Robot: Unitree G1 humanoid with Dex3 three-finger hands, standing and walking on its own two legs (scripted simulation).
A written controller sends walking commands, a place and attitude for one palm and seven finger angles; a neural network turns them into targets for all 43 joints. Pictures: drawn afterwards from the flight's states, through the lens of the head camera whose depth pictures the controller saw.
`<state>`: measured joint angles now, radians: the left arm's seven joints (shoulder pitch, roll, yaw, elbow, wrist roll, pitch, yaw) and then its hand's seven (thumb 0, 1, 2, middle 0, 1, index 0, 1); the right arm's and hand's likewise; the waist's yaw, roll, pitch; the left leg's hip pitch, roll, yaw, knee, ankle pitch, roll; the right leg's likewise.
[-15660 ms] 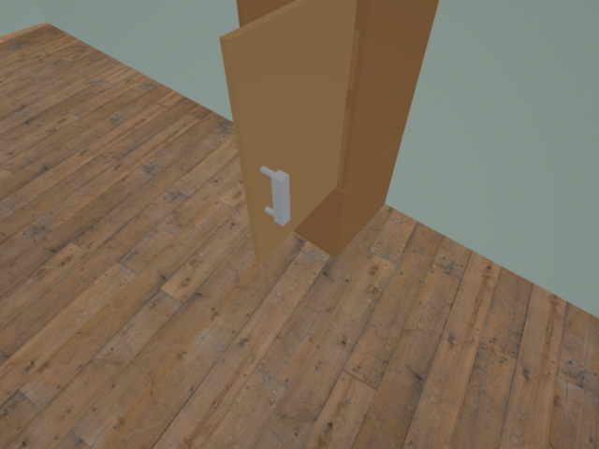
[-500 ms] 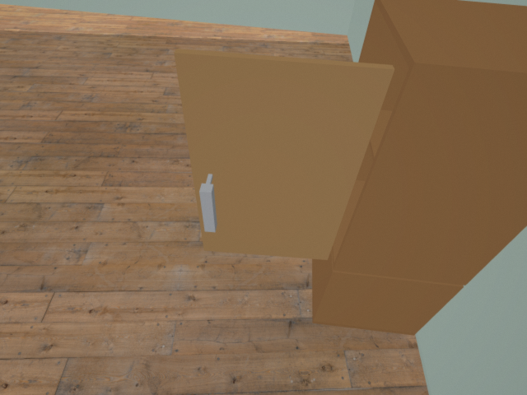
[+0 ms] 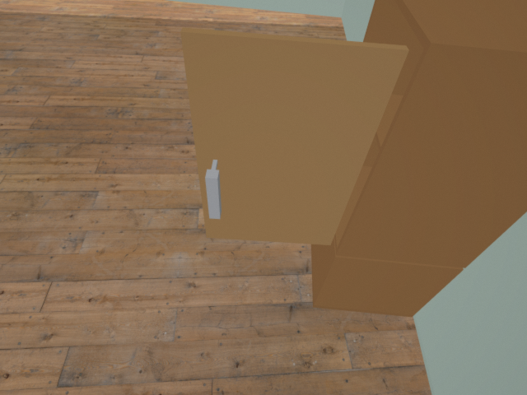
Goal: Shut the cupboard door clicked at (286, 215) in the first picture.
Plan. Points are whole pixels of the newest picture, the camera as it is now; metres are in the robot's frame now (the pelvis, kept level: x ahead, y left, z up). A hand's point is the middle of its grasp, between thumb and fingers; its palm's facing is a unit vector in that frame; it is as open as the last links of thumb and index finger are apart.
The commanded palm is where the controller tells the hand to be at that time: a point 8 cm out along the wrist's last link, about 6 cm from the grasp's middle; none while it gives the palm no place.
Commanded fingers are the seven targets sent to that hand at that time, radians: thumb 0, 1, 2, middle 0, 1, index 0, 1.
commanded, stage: shuffle to correct the standing spot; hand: left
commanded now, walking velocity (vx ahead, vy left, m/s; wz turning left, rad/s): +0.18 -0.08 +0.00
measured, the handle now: (215, 189) +0.57 +0.14 -0.09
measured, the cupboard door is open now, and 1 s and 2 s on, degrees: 93 93 93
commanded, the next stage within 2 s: come to a stop and stand still in 0.48 s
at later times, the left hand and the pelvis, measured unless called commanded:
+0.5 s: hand (181, 394) +0.16 +0.14 -0.16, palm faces -0.01 -0.98 -0.19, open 7.2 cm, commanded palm none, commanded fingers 0.00 0.90 0.90 -0.20 -0.30 -0.20 -0.30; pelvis +0.08 -0.03 +0.01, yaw -2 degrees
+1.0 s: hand (198, 360) +0.21 +0.12 -0.16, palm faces -0.02 -0.97 -0.23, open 7.4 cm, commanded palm none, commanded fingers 0.00 0.90 0.90 -0.20 -0.30 -0.20 -0.30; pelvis +0.14 -0.05 +0.00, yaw -1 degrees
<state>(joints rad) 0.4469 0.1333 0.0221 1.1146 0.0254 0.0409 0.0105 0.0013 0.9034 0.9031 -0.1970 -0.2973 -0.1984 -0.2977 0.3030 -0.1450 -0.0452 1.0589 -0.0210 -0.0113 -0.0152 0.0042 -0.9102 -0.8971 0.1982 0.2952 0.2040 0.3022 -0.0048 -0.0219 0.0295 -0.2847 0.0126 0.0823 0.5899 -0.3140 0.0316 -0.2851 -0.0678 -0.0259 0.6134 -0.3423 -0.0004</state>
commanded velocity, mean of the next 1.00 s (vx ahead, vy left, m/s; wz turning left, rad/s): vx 0.02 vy -0.04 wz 0.00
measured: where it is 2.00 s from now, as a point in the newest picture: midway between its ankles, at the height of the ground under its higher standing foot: outside the picture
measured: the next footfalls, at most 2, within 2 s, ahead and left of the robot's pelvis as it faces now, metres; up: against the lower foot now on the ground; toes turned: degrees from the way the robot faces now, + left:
right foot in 0.34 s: +0.12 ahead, -0.16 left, +0.00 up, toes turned -8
left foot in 0.58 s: +0.19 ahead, +0.07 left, +0.00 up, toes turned +6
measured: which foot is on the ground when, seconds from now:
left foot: down 0.00-0.34, up 0.36-0.56, down 0.58-0.88, up 0.90-1.00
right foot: up 0.00-0.32, down 0.34-0.58, up 0.60-0.84, down 0.86-1.00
